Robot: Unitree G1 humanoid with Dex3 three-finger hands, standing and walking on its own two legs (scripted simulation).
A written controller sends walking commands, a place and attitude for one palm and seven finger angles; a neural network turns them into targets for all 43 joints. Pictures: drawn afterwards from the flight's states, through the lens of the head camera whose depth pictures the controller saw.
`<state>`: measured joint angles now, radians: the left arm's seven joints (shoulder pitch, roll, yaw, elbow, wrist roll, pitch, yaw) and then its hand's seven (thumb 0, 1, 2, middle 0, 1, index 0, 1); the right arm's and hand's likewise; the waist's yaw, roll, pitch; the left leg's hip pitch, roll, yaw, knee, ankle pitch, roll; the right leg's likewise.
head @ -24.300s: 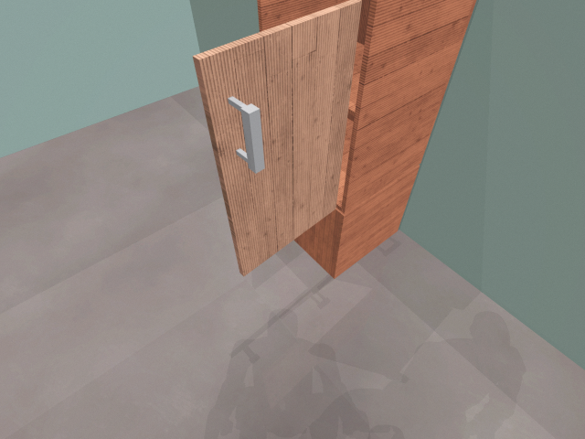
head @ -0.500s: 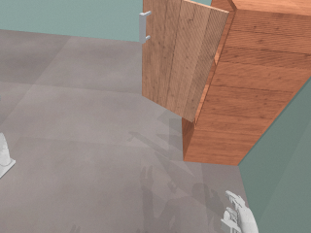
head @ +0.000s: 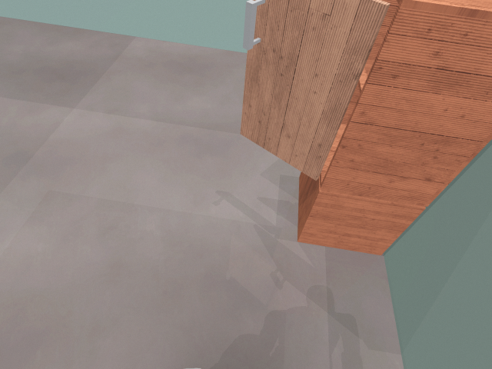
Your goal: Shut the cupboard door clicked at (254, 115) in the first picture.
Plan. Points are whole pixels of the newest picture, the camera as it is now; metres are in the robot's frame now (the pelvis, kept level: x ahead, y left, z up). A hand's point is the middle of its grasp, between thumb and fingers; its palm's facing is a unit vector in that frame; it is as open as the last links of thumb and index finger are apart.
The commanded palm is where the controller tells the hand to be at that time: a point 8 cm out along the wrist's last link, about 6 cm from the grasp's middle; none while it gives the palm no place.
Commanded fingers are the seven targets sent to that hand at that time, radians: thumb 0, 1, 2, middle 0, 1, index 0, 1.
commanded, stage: let the arm hang, fingers relaxed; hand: left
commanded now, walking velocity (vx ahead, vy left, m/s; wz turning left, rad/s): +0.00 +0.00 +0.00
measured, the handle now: (254, 24) +0.97 +0.03 +0.11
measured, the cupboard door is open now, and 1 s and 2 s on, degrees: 58 58 58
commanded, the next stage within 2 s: look to check the result in 0.64 s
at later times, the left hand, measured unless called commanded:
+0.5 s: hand out of the picture +0.03 +0.18 -0.17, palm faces +0.01 -0.98 -0.20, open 7.4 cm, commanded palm none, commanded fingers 0.00 0.90 0.90 -0.20 -0.30 -0.20 -0.30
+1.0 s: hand out of the picture +0.05 +0.19 -0.16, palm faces +0.00 -0.97 -0.25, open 7.4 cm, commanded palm none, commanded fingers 0.00 0.90 0.90 -0.20 -0.30 -0.20 -0.30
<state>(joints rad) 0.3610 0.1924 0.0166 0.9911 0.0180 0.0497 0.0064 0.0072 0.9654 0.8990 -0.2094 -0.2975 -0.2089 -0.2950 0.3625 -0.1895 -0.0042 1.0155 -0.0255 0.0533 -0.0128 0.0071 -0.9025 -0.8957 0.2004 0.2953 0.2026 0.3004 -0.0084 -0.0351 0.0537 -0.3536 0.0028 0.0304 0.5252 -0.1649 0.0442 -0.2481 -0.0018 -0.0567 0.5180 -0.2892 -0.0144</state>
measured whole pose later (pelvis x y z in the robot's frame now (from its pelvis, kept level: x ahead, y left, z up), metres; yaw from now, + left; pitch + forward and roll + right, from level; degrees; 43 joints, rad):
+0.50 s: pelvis +0.00 +0.00 +0.01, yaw -1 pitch -2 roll -1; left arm 0.27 0.16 0.02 1.09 0.02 0.00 0.02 0.00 0.91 0.90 -0.20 -0.30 -0.20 -0.29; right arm 0.27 -0.17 -0.02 1.09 -0.02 0.01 -0.02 0.00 -0.90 -0.90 0.20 0.30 0.20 0.30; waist -0.01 0.02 0.00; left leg -0.28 0.00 0.06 0.43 -0.13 0.04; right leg -0.20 -0.01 -0.02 0.44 -0.22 0.00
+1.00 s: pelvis +0.03 -0.01 +0.01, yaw -1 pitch -2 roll +0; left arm 0.24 0.22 0.02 1.14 0.01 0.00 0.02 0.00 0.91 0.90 -0.20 -0.30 -0.20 -0.29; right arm 0.21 -0.22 -0.01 1.11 -0.01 0.00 -0.02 0.00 -0.90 -0.90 0.20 0.30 0.20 0.30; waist -0.01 0.02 0.05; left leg -0.22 0.00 0.05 0.38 -0.14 0.03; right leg -0.12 0.00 -0.03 0.38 -0.22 -0.01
